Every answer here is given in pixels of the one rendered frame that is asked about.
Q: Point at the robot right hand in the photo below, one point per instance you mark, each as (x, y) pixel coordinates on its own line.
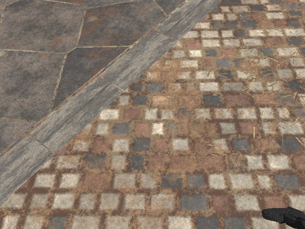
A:
(291, 216)

